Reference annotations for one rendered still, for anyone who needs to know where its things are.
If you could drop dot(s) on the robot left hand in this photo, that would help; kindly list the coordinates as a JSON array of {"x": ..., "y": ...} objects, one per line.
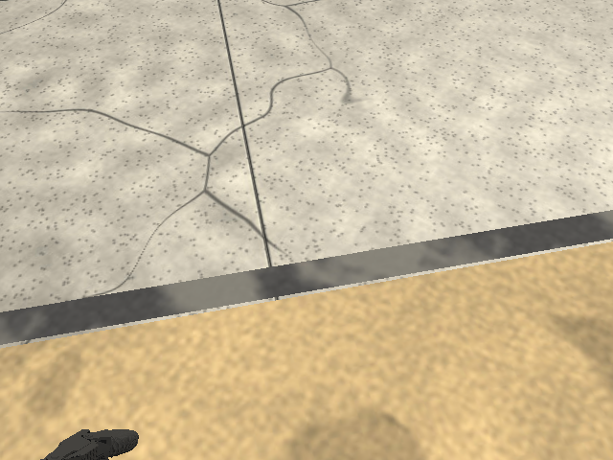
[{"x": 86, "y": 445}]

